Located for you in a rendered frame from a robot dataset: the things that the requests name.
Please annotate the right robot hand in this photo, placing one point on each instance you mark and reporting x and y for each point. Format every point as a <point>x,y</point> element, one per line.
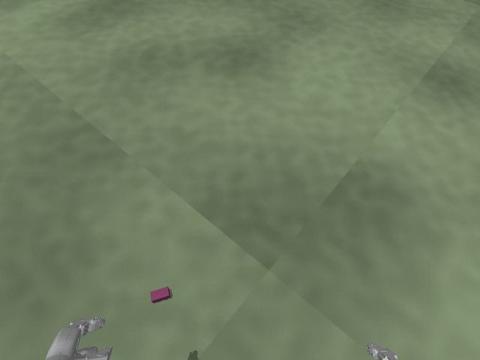
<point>380,353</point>

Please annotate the small box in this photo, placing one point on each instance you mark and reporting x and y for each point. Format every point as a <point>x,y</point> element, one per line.
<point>160,294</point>

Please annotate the left robot hand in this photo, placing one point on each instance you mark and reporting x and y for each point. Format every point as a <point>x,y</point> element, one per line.
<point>67,341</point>

